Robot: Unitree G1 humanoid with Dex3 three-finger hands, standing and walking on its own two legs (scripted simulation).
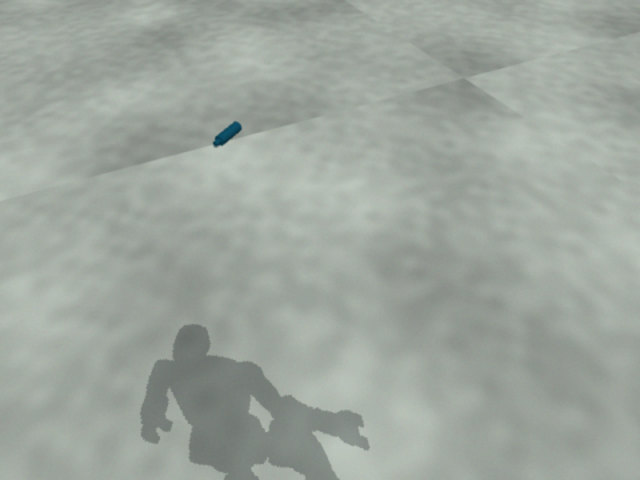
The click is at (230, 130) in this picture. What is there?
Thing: lying bottle
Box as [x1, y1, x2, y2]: [213, 121, 241, 146]
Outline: 239,123 235,121 215,137 213,144 215,146 218,144 221,145 241,129
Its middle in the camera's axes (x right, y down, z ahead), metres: -0.51 -0.60 +2.16
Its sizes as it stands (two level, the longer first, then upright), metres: 0.201 0.057 0.057
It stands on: the floor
